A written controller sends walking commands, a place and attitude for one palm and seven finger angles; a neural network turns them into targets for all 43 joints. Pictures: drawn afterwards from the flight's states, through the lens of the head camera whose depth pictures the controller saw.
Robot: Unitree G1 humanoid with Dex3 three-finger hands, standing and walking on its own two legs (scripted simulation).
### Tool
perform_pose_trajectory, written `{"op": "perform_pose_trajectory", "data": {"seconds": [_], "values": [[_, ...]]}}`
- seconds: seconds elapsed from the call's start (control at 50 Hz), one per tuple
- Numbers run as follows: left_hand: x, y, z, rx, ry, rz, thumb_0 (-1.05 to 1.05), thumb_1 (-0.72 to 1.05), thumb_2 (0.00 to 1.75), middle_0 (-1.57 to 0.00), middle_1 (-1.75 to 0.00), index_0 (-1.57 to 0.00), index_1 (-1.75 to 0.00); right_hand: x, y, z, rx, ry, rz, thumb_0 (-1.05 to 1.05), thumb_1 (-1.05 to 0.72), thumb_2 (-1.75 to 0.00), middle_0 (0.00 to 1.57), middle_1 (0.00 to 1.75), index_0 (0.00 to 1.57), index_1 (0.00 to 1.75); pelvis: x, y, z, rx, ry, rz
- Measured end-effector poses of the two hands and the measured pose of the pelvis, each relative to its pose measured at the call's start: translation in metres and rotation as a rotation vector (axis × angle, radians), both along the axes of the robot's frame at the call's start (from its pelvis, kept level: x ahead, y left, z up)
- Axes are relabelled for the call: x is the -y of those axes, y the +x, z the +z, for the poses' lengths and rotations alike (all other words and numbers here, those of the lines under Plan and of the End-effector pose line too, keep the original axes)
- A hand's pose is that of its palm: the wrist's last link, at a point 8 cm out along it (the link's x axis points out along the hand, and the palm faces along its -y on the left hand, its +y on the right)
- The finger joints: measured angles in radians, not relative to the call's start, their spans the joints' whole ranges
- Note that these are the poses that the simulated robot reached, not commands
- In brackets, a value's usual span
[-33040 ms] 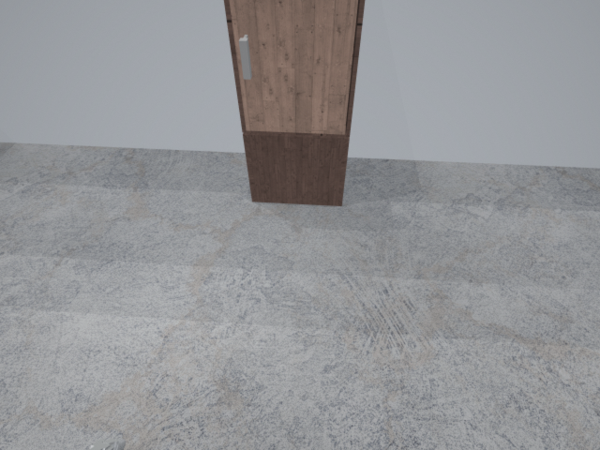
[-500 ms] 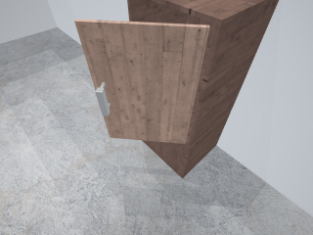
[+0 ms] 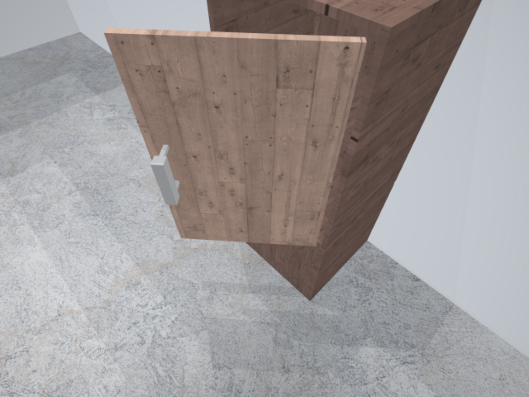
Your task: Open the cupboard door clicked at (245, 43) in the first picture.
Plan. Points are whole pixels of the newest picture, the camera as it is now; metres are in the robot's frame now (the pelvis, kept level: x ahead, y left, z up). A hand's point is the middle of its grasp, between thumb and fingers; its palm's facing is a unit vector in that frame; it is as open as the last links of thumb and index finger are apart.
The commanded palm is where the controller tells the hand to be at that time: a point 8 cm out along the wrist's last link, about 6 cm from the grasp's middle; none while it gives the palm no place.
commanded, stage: come to a stop and stand still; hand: left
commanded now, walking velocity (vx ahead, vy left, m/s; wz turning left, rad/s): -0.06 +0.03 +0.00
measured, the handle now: (168, 174) +0.54 +0.24 -0.03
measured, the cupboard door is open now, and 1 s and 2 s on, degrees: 41 41 41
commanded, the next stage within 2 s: look again from close up in 0.68 s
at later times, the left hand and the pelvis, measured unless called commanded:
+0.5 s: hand out of the picture -0.03 +0.20 -0.16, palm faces +0.02 -0.97 -0.23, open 7.4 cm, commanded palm none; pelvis -0.05 +0.01 +0.00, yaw +0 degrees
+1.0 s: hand out of the picture -0.07 +0.17 -0.17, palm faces +0.02 -0.99 -0.17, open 7.3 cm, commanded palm none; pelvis -0.06 +0.01 +0.01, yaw +0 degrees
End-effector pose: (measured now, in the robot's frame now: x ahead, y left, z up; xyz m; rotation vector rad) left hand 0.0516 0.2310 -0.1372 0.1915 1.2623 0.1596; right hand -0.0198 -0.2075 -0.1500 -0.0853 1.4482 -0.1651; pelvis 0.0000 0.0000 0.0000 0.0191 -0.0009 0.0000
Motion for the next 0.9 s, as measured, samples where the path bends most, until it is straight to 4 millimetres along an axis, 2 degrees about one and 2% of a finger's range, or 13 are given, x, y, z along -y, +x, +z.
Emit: {"op": "perform_pose_trajectory", "data": {"seconds": [0.08, 0.16, 0.24, 0.32, 0.44, 0.56, 0.66, 0.78, 0.9], "values": [[0.005, 0.007, 0.001, 0.02, -0.014, 0.001, 0.01, 0.92, 0.9, -0.2, -0.3, -0.2, -0.3, 0.007, 0.017, 0.004, 0.046, -0.028, 0.022, 0.01, -0.93, -0.9, 0.2, 0.3, 0.21, 0.3, 0.0, -0.004, 0.002, 0.002, 0.002, -0.008], [0.01, 0.003, 0.002, 0.033, -0.02, 0.001, 0.0, 0.92, 0.9, -0.2, -0.3, -0.2, -0.3, 0.016, 0.026, 0.007, 0.089, -0.041, 0.031, 0.01, -0.93, -0.9, 0.2, 0.3, 0.2, 0.3, 0.001, -0.01, 0.003, 0.004, -0.005, -0.011], [0.005, -0.015, 0.0, 0.039, -0.005, -0.018, 0.0, 0.92, 0.9, -0.21, -0.3, -0.2, -0.3, 0.022, 0.037, 0.008, 0.176, -0.052, 0.031, 0.01, -0.93, -0.9, 0.2, 0.3, 0.2, 0.3, -0.002, -0.023, -0.001, 0.01, -0.018, -0.004], [-0.004, -0.036, 0.0, 0.019, -0.005, -0.014, 0.0, 0.92, 0.9, -0.21, -0.3, -0.2, -0.3, 0.019, 0.035, 0.012, 0.23, -0.056, 0.051, 0.0, -0.92, -0.9, 0.2, 0.3, 0.2, 0.3, -0.006, -0.034, -0.001, 0.036, -0.011, -0.002], [-0.013, -0.071, 0.006, -0.008, -0.003, 0.005, 0.01, 0.92, 0.9, -0.21, -0.3, -0.2, -0.3, 0.01, 0.014, 0.013, 0.217, -0.034, 0.085, 0.0, -0.92, -0.9, 0.2, 0.3, 0.2, 0.3, -0.011, -0.049, 0.003, 0.043, -0.01, -0.002], [-0.015, -0.106, 0.006, -0.07, -0.004, 0.027, 0.01, 0.91, 0.9, -0.2, -0.3, -0.2, -0.3, 0.008, -0.021, 0.011, 0.144, -0.023, 0.086, 0.0, -0.92, -0.9, 0.2, 0.3, 0.2, 0.3, -0.012, -0.058, 0.005, 0.037, -0.005, 0.003], [-0.01, -0.128, 0.005, -0.121, -0.014, 0.042, 0.01, 0.91, 0.9, -0.2, -0.3, -0.2, -0.3, 0.007, -0.05, 0.009, 0.068, -0.018, 0.073, 0.0, -0.92, -0.9, 0.2, 0.3, 0.2, 0.3, -0.012, -0.061, 0.006, 0.033, -0.003, 0.006], [0.001, -0.138, 0.001, -0.154, -0.038, 0.048, 0.01, 0.91, 0.9, -0.2, -0.3, -0.2, -0.3, 0.004, -0.073, 0.008, 0.002, -0.009, 0.053, 0.0, -0.91, -0.9, 0.2, 0.3, 0.2, 0.3, -0.01, -0.061, 0.006, 0.031, -0.003, 0.005], [0.013, -0.13, -0.002, -0.143, -0.066, 0.041, 0.01, 0.91, 0.9, -0.2, -0.3, -0.2, -0.3, -0.003, -0.081, 0.009, -0.021, 0.003, 0.039, 0.0, -0.91, -0.9, 0.2, 0.3, 0.2, 0.3, -0.008, -0.059, 0.006, 0.032, -0.004, 0.004]]}}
